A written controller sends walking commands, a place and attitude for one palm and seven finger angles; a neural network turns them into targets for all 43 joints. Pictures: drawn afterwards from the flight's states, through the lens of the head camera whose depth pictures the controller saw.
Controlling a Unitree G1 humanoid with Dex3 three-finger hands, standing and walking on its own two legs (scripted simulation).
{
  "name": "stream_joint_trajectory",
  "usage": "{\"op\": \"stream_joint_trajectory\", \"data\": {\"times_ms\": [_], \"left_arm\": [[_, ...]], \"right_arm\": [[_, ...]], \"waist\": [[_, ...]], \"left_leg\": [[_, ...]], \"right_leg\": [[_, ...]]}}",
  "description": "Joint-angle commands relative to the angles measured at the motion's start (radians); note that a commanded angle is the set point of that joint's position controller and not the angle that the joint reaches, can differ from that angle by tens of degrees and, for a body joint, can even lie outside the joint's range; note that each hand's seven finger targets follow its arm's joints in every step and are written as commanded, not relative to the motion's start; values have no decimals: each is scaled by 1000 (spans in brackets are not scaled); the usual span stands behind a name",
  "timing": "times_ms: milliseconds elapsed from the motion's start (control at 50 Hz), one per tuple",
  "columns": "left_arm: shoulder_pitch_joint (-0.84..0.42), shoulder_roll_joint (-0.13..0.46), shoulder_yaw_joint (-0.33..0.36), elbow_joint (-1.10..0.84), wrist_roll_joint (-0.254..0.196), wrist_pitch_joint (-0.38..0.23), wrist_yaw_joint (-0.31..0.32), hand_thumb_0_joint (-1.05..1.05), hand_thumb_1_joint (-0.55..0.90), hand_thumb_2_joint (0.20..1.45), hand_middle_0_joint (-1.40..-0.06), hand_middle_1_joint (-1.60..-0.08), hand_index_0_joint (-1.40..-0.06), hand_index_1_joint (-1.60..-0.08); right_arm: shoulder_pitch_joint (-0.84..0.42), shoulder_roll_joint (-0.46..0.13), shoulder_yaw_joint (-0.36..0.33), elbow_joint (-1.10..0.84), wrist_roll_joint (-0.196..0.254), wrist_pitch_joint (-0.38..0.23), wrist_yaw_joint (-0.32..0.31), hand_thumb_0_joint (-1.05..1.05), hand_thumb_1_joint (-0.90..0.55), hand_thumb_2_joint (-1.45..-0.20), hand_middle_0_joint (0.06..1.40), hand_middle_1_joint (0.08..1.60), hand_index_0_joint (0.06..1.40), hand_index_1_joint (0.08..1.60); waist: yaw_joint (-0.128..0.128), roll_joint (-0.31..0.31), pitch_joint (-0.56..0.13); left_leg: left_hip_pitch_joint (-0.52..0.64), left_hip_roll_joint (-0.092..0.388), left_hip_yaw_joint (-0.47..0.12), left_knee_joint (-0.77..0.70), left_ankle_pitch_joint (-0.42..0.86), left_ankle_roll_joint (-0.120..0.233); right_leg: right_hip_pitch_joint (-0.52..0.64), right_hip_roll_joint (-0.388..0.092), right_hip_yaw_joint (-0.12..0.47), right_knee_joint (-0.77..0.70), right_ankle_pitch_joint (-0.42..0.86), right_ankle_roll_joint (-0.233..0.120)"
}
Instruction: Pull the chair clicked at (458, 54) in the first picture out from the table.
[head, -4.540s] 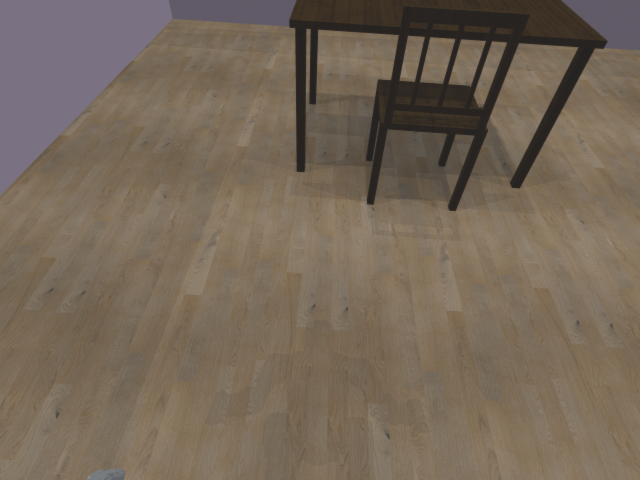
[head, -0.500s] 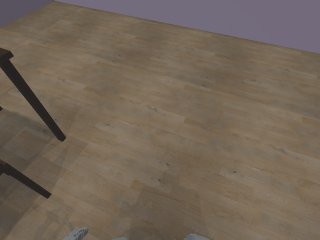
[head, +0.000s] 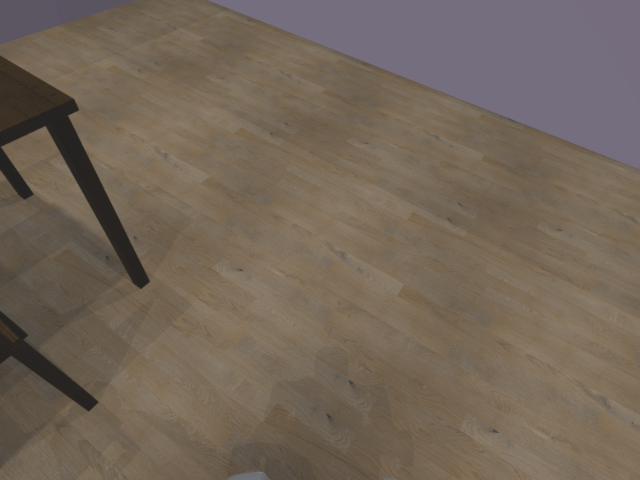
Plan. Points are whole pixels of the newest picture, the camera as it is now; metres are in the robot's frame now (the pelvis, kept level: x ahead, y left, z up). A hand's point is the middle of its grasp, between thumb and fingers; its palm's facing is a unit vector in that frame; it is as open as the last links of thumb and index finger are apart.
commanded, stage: turn to face it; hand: left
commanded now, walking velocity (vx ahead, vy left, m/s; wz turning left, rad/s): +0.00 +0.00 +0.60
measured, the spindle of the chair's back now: out of the picture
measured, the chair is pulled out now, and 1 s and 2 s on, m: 0.00 0.00 0.00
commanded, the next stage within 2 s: take the last steps up to it in 1.42 s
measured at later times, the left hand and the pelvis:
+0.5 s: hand out of the picture +0.07 +0.15 -0.13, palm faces +0.30 -0.91 -0.27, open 7.4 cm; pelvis +0.02 -0.07 +0.01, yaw +18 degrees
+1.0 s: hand out of the picture -0.06 +0.20 -0.15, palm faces +0.60 -0.75 -0.27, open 7.4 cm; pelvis +0.01 -0.03 +0.01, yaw +36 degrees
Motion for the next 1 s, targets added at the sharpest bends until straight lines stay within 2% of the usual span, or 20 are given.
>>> {"op": "stream_joint_trajectory", "data": {"times_ms": [0, 120, 200, 240, 280, 300, 320, 340, 380, 420, 520, 620, 680, 700, 720, 740, 760, 800, 840, 980], "left_arm": [[12, 81, 30, -99, 7, -9, 5, 0, 900, 900, -200, -300, -200, -300], [-51, 90, 38, -164, 7, 4, 8, 0, 900, 900, -200, -300, -200, -300], [-66, 94, 34, -203, 2, -3, 9, 0, 900, 900, -200, -300, -200, -300], [-43, 105, 34, -214, -1, -8, 12, 0, 900, 900, -200, -300, -200, -300], [31, 125, 38, -208, -4, -18, 16, 0, 900, 900, -200, -300, -200, -300], [63, 187, 49, -212, 7, -28, 22, 0, 900, 900, -200, -300, -200, -300], [46, 291, 64, -230, 23, -32, 26, 0, 900, 900, -200, -300, -200, -300], [-3, 285, 58, -252, 12, -24, 29, 0, 900, 900, -200, -300, -200, -300], [-112, 218, 38, -272, 11, -30, 25, 0, 900, 900, -200, -300, -200, -300], [-123, 182, 23, -274, 12, -37, 21, 0, 900, 900, -200, -300, -200, -300], [-8, 226, 29, -233, 16, -33, 20, 0, 900, 900, -200, -300, -200, -300], [36, 272, 45, -209, 20, -22, 15, 0, 900, 900, -200, -300, -200, -300], [31, 276, 52, -199, 13, -15, 9, 0, 900, 900, -200, -300, -200, -300], [19, 267, 52, -204, 3, -13, 5, 0, 900, 900, -200, -300, -200, -300], [11, 216, 48, -240, -3, -10, -3, 0, 900, 900, -200, -300, -200, -300], [-75, 164, 18, -292, 3, -8, -4, 0, 900, 900, -200, -300, -200, -300], [-130, 178, 24, -289, 9, 6, 8, 0, 900, 900, -200, -300, -200, -300], [-137, 177, 33, -261, 0, 4, 1, 0, 900, 900, -200, -300, -200, -300], [-72, 178, 35, -232, 3, 5, -8, 0, 900, 900, -200, -300, -200, -300], [-112, 163, 26, -260, -2, 5, -2, 0, 900, 900, -200, -300, -200, -300]], "right_arm": [[29, -199, -46, -68, -2, -6, -8, 0, -900, -900, 200, 300, 200, 300], [31, -234, -72, -93, -7, 13, 2, 0, -900, -900, 200, 300, 200, 300], [26, -252, -88, -111, -10, 22, 5, 0, -900, -900, 200, 300, 200, 300], [9, -259, -93, -126, -9, 28, 8, 0, -900, -900, 200, 300, 200, 300], [-22, -249, -94, -145, -1, 32, 12, 0, -900, -900, 200, 300, 200, 300], [-13, -199, -91, -158, 8, 35, 18, 0, -900, -900, 200, 300, 200, 300], [-5, -126, -76, -191, 9, 35, 21, 0, -900, -900, 200, 300, 200, 300], [-27, -186, -88, -193, -5, 41, 18, 0, -900, -900, 200, 300, 200, 300], [-15, -178, -87, -156, -8, 58, 30, 0, -900, -900, 200, 300, 200, 300], [15, -164, -78, -135, -7, 60, 39, 0, -900, -900, 200, 300, 200, 300], [-79, -157, -61, -157, 0, 64, 42, 0, -900, -900, 200, 300, 200, 300], [-133, -151, -43, -178, 7, 49, 44, 0, -900, -900, 200, 300, 200, 300], [-71, -179, -47, -167, 5, 38, 38, 0, -900, -900, 200, 300, 200, 300], [-12, -222, -59, -154, 2, 30, 38, 0, -900, -900, 200, 300, 200, 300], [56, -338, -89, -149, -6, 19, 31, 0, -900, -900, 200, 300, 200, 300], [127, -417, -104, -132, 5, 25, 28, 0, -900, -900, 200, 300, 200, 300], [155, -381, -98, -103, 5, 22, 16, 0, -900, -900, 200, 300, 200, 300], [25, -326, -82, -132, -2, 20, 2, 0, -900, -900, 200, 300, 200, 300], [-50, -296, -69, -158, -1, 14, 3, 0, -900, -900, 200, 300, 200, 300], [-17, -306, -79, -154, -5, 24, 7, 0, -900, -900, 200, 300, 200, 300]], "waist": [[-11, 141, -122], [-31, 160, -103], [-33, 177, -127], [-19, 200, -125], [21, 171, -154], [36, 11, -158], [35, -299, -113], [30, -216, -101], [-29, -126, -25], [-39, -119, -30], [20, -143, -59], [54, -187, -95], [18, -179, -141], [-23, -96, -177], [-66, 173, -237], [-103, 319, -216], [-118, 247, -209], [-67, 239, -107], [-20, 206, -114], [-40, 188, -113]], "left_leg": [[117, 243, -317, -315, 183, 89], [110, 229, -391, -324, 30, 104], [117, 209, -440, -271, 140, 104], [84, 191, -459, -235, 203, 94], [2, 138, -437, -158, 172, 41], [-142, 57, -358, -5, 12, -26], [-338, -99, -141, 266, -305, -122], [-281, -35, -183, 458, -349, -111], [-259, 5, -172, 631, -216, -122], [-246, 19, -131, 651, -141, -143], [-201, 26, -68, 445, -195, -161], [-81, 12, -4, 188, -234, -138], [69, 1, 20, -52, -97, -117], [226, 30, -11, -174, 62, -96], [438, 259, -312, -204, 398, 14], [461, 439, -476, -203, 749, 139], [398, 411, -453, -197, 676, 157], [278, 302, -363, -206, 559, 120], [246, 231, -284, -204, 525, 79], [238, 208, -379, -205, 448, 101]], "right_leg": [[-93, -41, 60, -4, 90, 24], [-100, -22, 61, -144, 98, 38], [-20, 17, 55, -298, 77, 29], [56, 40, 52, -403, 95, 22], [228, 33, 45, -644, 238, 12], [360, -109, 173, -810, 210, -29], [379, -405, 463, -892, 238, -151], [221, -467, 413, -877, 292, -204], [130, -324, 247, -830, 366, -171], [163, -264, 106, -783, 482, -148], [286, -292, 36, -741, 640, -166], [326, -318, -5, -668, 761, -163], [308, -298, -69, -549, 755, -102], [213, -281, -104, -428, 690, -57], [-46, -165, -145, -205, 334, 21], [-225, -90, -79, -25, -184, 53], [-232, -91, 26, 45, -157, 42], [-234, -90, 63, 73, -23, 46], [-173, -74, 51, 39, 60, 53], [-92, -11, 54, -189, 59, 55]]}}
